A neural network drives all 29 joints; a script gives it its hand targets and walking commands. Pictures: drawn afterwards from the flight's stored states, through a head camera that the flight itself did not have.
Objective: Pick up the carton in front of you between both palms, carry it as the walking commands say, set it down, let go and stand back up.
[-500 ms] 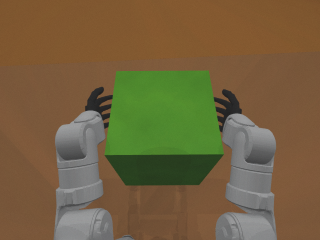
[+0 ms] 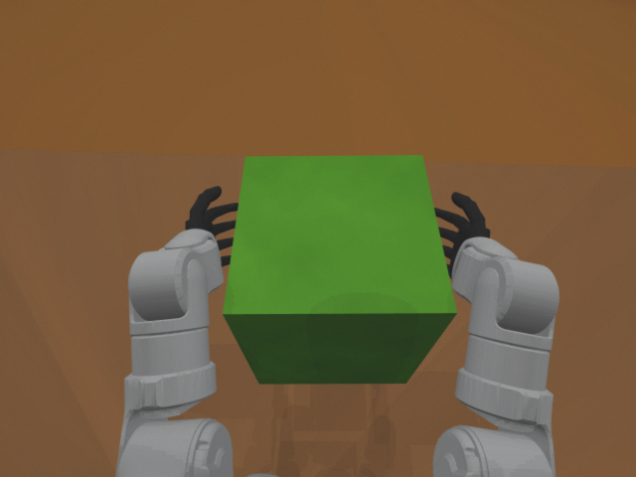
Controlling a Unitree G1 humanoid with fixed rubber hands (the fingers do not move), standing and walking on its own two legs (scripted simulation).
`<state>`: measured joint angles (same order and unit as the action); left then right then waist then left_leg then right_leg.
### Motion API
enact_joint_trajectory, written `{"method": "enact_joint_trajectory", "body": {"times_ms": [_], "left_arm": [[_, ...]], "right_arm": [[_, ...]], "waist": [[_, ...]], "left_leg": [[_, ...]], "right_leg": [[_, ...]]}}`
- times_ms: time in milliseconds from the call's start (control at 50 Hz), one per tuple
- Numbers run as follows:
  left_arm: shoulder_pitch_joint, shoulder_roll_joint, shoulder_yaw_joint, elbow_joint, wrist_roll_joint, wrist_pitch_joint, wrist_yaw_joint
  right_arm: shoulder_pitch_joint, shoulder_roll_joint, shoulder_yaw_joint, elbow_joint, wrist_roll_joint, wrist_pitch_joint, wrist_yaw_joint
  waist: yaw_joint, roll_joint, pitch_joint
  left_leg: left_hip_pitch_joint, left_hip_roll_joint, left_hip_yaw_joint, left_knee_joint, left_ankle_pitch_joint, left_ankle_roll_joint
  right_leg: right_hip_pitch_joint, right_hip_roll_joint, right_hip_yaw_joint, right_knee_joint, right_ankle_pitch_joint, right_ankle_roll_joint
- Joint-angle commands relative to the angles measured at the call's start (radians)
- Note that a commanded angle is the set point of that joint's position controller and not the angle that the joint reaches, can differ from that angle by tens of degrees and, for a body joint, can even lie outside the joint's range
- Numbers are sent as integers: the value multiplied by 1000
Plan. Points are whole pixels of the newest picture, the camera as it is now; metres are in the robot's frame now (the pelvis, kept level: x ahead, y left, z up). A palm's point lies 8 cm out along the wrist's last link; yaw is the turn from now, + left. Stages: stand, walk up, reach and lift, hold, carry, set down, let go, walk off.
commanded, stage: carry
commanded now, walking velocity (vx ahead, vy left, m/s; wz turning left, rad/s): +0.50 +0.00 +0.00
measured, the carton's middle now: (333, 280) +0.35 +0.02 +0.06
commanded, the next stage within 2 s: none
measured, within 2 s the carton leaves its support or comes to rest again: neither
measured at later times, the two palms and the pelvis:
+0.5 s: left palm (269, 86) +0.64 +0.15 +0.17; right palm (461, 106) +0.61 -0.15 +0.17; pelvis +0.29 +0.04 +0.04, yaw -2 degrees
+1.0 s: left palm out of the picture +0.91 +0.15 +0.22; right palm (446, 1) +0.93 -0.15 +0.21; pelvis +0.58 -0.02 +0.07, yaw +0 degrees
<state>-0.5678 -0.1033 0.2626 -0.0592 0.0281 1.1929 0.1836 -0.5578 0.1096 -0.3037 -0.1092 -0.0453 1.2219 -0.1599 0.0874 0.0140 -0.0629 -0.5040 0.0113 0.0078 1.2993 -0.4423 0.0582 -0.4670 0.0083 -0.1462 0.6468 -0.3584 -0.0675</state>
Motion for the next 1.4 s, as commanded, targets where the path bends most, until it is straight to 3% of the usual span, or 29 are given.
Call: {"method": "enact_joint_trajectory", "body": {"times_ms": [0, 120, 220, 280, 300, 320, 340, 360, 400, 440, 580, 660, 700, 720, 740, 760, 780, 820, 900, 980, 1080, 1140, 1160, 1180, 1200, 1220, 1260, 1300, 1380], "left_arm": [[-775, -859, -681, -179, -344, -35, -87], [-656, -752, -662, -198, -321, -45, -70], [-558, -672, -606, -135, -257, -9, -51], [-540, -663, -583, -104, -230, 2, -48], [-553, -659, -577, -108, -211, 3, -47], [-549, -674, -562, -113, -206, 8, -48], [-590, -681, -558, -124, -202, 2, -47], [-603, -708, -553, -124, -191, -4, -42], [-593, -730, -534, -138, -170, -16, -39], [-580, -740, -535, -146, -147, -32, -34], [-543, -651, -580, -184, -153, -22, -14], [-538, -638, -575, -135, -177, 9, -25], [-535, -641, -560, -82, -177, 16, -29], [-514, -642, -543, -43, -172, 16, -29], [-503, -625, -530, -23, -171, 15, -26], [-536, -647, -545, -29, -182, 12, -28], [-580, -683, -563, -56, -204, 12, -38], [-692, -791, -633, -134, -286, -8, -64], [-767, -854, -685, -185, -352, -46, -90], [-674, -762, -662, -193, -324, -47, -71], [-566, -674, -607, -135, -259, -12, -50], [-545, -663, -584, -102, -231, 0, -46], [-550, -660, -579, -103, -215, 2, -46], [-554, -672, -565, -113, -209, 6, -47], [-589, -683, -561, -122, -207, 1, -48], [-604, -708, -556, -123, -196, -5, -43], [-596, -729, -534, -139, -175, -16, -39], [-581, -738, -534, -149, -151, -32, -33], [-569, -686, -561, -196, -139, -41, -15]], "right_arm": [[-613, 754, 574, -57, 139, -50, 3], [-578, 677, 616, -127, 153, -63, -12], [-543, 640, 620, -94, 174, -31, -6], [-536, 649, 612, -48, 183, -23, -1], [-509, 650, 601, -34, 182, -24, -2], [-512, 629, 588, -41, 174, -29, -4], [-544, 671, 609, -49, 187, -33, 1], [-592, 706, 639, -89, 222, -34, 10], [-695, 784, 713, -156, 300, -53, 33], [-747, 814, 752, -204, 352, -74, 48], [-594, 683, 691, -159, 303, -58, 30], [-544, 634, 636, -95, 240, -26, 18], [-527, 617, 605, -62, 209, -15, 10], [-533, 609, 589, -51, 194, -11, 7], [-542, 609, 572, -48, 184, -6, 2], [-571, 620, 565, -52, 176, -5, 0], [-593, 651, 567, -36, 166, -9, -2], [-597, 712, 559, -41, 159, -24, 2], [-624, 755, 590, -72, 143, -61, 2], [-592, 688, 613, -118, 155, -65, -10], [-546, 643, 618, -90, 175, -34, -6], [-538, 650, 610, -44, 183, -24, -1], [-509, 648, 599, -25, 182, -26, -2], [-506, 630, 585, -32, 173, -31, -4], [-533, 663, 600, -39, 179, -35, 0], [-576, 696, 628, -79, 212, -35, 7], [-692, 780, 707, -154, 295, -54, 31], [-741, 806, 747, -206, 346, -74, 45], [-682, 745, 735, -214, 349, -79, 42]], "waist": [[-33, -83, -396], [-21, -95, -362], [-16, -157, -286], [-130, -158, -379], [-202, -82, -483], [-197, 209, -543], [-189, 293, -489], [-175, 181, -467], [-168, -11, -414], [-133, 32, -424], [-149, 112, -352], [-124, 159, -300], [-49, 130, -353], [-4, 50, -438], [-2, -189, -494], [9, -342, -435], [-6, -228, -413], [-11, -31, -391], [-39, -109, -386], [-25, -95, -362], [-16, -153, -293], [-121, -162, -370], [-192, -90, -474], [-201, 192, -550], [-194, 308, -492], [-178, 193, -474], [-174, -6, -423], [-137, 33, -430], [-145, 95, -392]], "left_leg": [[-289, 45, -33, 42, 67, 15], [-370, 69, 35, -195, 113, -26], [-196, 6, 160, -536, 140, -9], [254, -112, 277, -719, 183, 30], [558, -32, 133, -725, 145, 59], [717, 265, -477, -876, -23, 201], [779, 326, -742, -988, 195, 282], [772, 338, -633, -901, 307, 295], [630, 292, -446, -857, 399, 217], [570, 259, -336, -896, 289, 165], [530, 227, -135, -972, 335, 169], [498, 198, -22, -940, 513, 106], [420, 161, 87, -704, 739, 48], [289, 127, 132, -500, 687, 5], [43, 31, 133, -219, 395, -39], [-238, -108, 51, -37, -54, -45], [-319, -37, -37, 117, -69, -6], [-319, 24, -50, 124, 6, 17], [-309, 50, -15, 18, 84, 7], [-362, 72, 30, -179, 118, -26], [-199, 12, 153, -530, 140, -12], [217, -110, 279, -718, 180, 23], [522, -52, 169, -720, 165, 51], [703, 237, -411, -854, -22, 187], [784, 318, -728, -982, 203, 277], [790, 339, -636, -898, 320, 296], [650, 297, -458, -848, 417, 223], [586, 264, -349, -888, 292, 169], [564, 253, -240, -941, 274, 189]], "right_leg": [[521, -282, 475, -260, 156, -145], [568, -264, 330, -304, 247, -176], [527, -222, 187, -295, 460, -124], [406, -179, 27, 0, 853, -36], [236, -151, 5, 210, 685, 12], [-51, -16, 12, 514, 321, 67], [-281, 93, 117, 726, -130, 58], [-364, 24, 186, 860, -133, 28], [-368, -39, 191, 810, -81, 13], [-320, -60, 177, 700, -28, 12], [-297, -81, 85, 285, 54, 41], [-111, -3, -49, 47, 82, 28], [182, 78, -135, -77, 107, 3], [440, 24, -21, -65, 59, -24], [592, -256, 504, -209, -150, -120], [681, -337, 847, -356, -57, -214], [678, -359, 786, -291, 60, -240], [558, -315, 591, -226, 201, -199], [495, -277, 435, -289, 89, -151], [539, -266, 333, -307, 213, -175], [516, -226, 194, -299, 420, -127], [411, -183, 38, -28, 811, -42], [259, -155, 4, 173, 706, 7], [-21, -37, 1, 487, 383, 69], [-284, 99, 99, 701, -133, 67], [-373, 28, 182, 850, -140, 34], [-384, -36, 192, 812, -93, 14], [-335, -60, 182, 700, -39, 12], [-370, -73, 120, 515, -10, 27]]}}
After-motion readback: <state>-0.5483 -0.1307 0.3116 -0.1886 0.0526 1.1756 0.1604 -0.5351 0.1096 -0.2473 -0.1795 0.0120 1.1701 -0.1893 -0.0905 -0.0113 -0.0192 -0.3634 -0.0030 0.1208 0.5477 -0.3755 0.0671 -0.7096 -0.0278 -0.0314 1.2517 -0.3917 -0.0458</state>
